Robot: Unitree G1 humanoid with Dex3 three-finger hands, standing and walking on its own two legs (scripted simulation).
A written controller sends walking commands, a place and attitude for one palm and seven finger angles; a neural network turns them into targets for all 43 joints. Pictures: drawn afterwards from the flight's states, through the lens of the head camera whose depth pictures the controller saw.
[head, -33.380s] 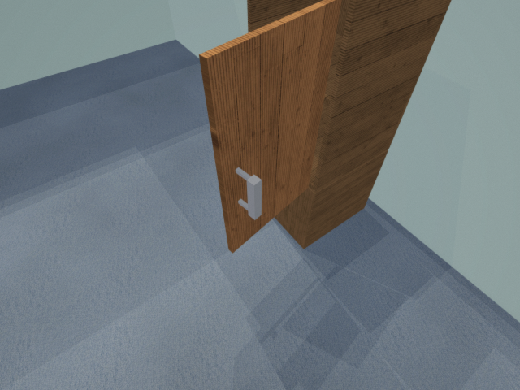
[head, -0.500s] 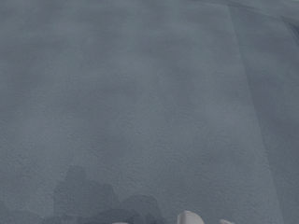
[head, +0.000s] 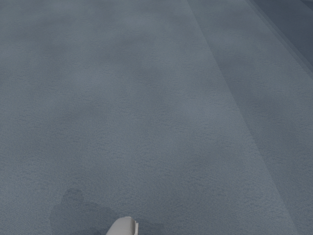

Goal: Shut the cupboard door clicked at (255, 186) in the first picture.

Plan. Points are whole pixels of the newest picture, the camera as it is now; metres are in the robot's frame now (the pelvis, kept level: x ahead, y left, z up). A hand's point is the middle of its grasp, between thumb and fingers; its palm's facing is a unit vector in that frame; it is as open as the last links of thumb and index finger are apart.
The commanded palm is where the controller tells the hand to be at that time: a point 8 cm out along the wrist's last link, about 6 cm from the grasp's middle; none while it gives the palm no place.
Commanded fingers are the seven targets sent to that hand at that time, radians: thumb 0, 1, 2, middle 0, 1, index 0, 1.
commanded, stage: turn to face it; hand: left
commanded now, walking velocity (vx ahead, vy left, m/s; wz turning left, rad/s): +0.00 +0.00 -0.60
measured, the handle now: out of the picture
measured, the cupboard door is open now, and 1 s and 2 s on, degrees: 61 61 61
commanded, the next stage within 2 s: none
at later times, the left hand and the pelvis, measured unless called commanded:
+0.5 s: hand (87, 196) +0.23 +0.23 -0.15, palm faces -0.28 -0.93 -0.25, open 7.4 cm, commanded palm none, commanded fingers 0.00 0.90 0.90 -0.20 -0.30 -0.20 -0.30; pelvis +0.05 +0.05 +0.00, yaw -19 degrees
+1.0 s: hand (110, 186) +0.27 +0.17 -0.18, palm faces -0.55 -0.81 -0.19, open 7.4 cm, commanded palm none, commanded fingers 0.00 0.90 0.90 -0.20 -0.30 -0.20 -0.30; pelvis +0.08 +0.05 +0.00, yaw -36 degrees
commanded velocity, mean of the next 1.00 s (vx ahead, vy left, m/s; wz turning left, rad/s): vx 0.00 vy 0.00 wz -0.60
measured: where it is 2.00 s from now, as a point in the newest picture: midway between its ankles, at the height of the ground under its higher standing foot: outside the picture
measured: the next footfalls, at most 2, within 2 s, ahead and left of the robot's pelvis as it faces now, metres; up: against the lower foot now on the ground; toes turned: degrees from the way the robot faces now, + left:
left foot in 0.18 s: +0.12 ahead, +0.16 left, +0.00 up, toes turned -4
right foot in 0.58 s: +0.04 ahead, -0.10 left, +0.00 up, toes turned -26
